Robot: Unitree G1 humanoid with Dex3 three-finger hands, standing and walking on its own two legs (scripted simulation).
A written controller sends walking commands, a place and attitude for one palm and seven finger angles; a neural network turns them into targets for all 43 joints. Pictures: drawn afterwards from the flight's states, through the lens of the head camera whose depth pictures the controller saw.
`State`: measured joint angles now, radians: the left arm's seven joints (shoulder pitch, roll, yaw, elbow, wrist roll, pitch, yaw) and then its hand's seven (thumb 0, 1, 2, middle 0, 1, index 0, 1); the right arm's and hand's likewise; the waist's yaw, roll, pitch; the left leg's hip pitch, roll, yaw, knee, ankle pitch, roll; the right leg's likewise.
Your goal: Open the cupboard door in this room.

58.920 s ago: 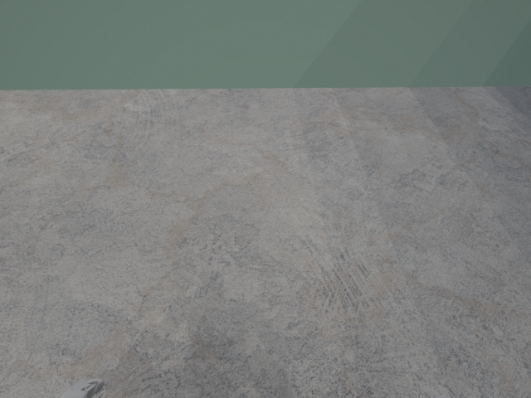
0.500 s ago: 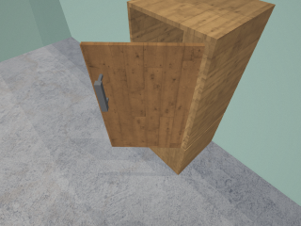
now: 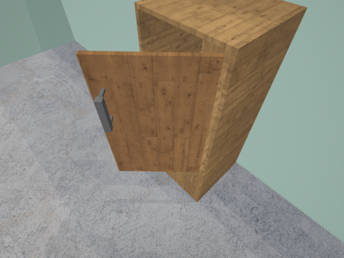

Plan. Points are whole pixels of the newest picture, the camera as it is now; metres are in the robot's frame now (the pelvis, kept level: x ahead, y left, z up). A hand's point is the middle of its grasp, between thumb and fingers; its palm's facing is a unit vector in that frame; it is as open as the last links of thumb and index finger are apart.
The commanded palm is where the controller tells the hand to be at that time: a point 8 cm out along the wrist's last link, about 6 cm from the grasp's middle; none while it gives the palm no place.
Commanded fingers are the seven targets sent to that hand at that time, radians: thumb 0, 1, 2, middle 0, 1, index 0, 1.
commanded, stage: come to a stop and stand still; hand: left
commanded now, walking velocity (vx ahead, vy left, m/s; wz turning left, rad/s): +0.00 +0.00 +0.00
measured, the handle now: (105, 110) +0.50 +0.24 +0.03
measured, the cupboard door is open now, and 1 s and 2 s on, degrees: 46 46 46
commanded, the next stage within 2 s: look again from close up in 0.34 s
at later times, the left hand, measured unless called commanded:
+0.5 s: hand out of the picture +0.01 +0.16 -0.18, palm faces +0.03 -0.98 -0.19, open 7.3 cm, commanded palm none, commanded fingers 0.00 0.90 0.90 -0.20 -0.30 -0.20 -0.30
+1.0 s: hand out of the picture +0.00 +0.16 -0.18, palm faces +0.04 -0.98 -0.19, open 7.3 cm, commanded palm none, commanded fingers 0.00 0.90 0.90 -0.20 -0.30 -0.20 -0.30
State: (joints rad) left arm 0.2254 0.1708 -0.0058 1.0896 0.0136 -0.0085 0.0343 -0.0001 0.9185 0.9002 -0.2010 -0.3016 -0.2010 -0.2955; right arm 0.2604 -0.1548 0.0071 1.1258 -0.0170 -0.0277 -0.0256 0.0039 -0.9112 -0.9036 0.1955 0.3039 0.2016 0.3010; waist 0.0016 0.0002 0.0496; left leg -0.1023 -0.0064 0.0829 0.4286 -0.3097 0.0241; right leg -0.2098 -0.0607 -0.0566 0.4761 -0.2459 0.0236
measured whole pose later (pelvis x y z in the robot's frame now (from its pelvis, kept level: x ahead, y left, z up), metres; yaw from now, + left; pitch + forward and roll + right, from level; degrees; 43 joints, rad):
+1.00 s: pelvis +0.00 -0.02 +0.00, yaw +1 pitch -1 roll +0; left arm 0.25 0.17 0.00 1.11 0.01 -0.01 0.03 0.00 0.91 0.90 -0.20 -0.30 -0.20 -0.30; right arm 0.27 -0.13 0.01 1.15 -0.02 -0.03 -0.03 0.00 -0.91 -0.90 0.20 0.30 0.20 0.30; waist 0.01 -0.02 0.04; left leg -0.09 0.02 0.06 0.40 -0.29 0.00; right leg -0.18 -0.04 -0.08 0.43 -0.22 0.00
